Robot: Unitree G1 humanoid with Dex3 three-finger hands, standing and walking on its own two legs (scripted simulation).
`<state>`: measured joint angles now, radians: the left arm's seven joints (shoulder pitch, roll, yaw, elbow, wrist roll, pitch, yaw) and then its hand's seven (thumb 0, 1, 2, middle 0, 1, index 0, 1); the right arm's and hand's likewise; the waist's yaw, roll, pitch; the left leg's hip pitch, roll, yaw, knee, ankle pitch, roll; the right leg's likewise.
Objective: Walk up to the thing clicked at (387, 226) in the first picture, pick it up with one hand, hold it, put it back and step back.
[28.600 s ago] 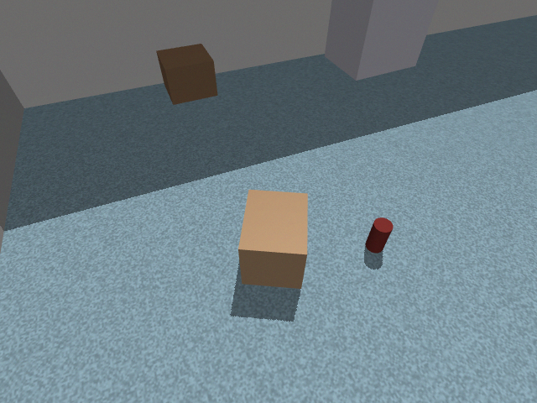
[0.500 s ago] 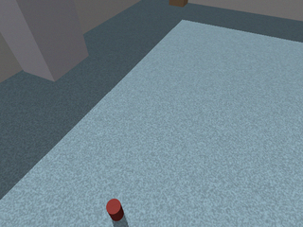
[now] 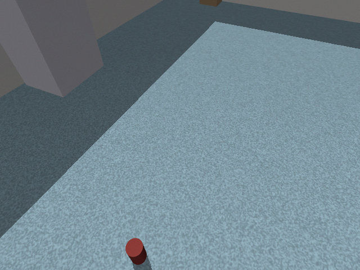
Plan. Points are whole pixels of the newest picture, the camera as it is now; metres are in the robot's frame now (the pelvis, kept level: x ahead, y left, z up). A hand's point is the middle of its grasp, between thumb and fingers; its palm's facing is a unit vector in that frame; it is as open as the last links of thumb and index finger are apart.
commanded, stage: stand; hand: left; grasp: from the side
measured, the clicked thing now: (136, 251) +0.35 +0.22 -0.70
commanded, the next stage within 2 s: step back in 0.34 s
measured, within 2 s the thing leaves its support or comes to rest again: neither
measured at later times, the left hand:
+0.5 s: hand out of the picture +0.08 +0.27 -0.16, palm faces +0.00 -0.93 -0.36, open 7.4 cm
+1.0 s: hand out of the picture -0.04 +0.27 -0.18, palm faces -0.09 -0.92 -0.39, open 7.4 cm
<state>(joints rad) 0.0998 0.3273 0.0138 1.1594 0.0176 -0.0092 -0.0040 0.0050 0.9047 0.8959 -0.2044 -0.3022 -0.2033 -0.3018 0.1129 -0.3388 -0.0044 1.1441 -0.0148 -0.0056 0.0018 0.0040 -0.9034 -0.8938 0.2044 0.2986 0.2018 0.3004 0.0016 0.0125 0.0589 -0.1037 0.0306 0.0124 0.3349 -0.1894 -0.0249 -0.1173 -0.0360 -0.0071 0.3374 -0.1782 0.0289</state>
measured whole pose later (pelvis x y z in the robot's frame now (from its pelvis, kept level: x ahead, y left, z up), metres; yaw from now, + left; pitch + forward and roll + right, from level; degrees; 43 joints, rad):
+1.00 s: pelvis -0.13 +0.01 -0.03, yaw -4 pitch -3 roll -2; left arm 0.18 0.35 0.07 0.92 0.04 0.04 -0.01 0.00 0.91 0.90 -0.20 -0.30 -0.20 -0.30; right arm 0.10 -0.39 -0.05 0.89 -0.01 0.05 0.00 0.00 -0.90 -0.89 0.21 0.30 0.20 0.30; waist -0.01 0.06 0.18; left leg -0.49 0.06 -0.01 0.75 -0.29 0.01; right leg -0.24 0.06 0.02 0.69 -0.41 -0.02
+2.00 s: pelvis -0.43 +0.01 -0.03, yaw +1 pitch -2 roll +1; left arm 0.15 0.37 0.07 0.79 0.04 0.05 0.02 0.01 0.90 0.90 -0.21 -0.30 -0.21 -0.30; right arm 0.25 -0.41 -0.05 0.89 -0.01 0.05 -0.01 0.01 -0.90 -0.89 0.20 0.30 0.20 0.30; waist 0.00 0.01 0.17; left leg -0.30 -0.05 -0.05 0.77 -0.45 -0.01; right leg -0.37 -0.06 -0.04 0.69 -0.28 0.00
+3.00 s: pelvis -0.65 -0.02 -0.02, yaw +1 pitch -3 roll +0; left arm 0.23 0.36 0.06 1.00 0.04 -0.03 -0.02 0.01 0.90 0.90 -0.21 -0.30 -0.20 -0.30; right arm 0.20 -0.36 -0.04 1.00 -0.03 0.01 0.02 0.01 -0.90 -0.89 0.21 0.30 0.20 0.30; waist 0.03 0.03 0.05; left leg -0.31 -0.02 -0.08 0.78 -0.46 0.00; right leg -0.24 0.01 -0.02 0.57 -0.29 -0.04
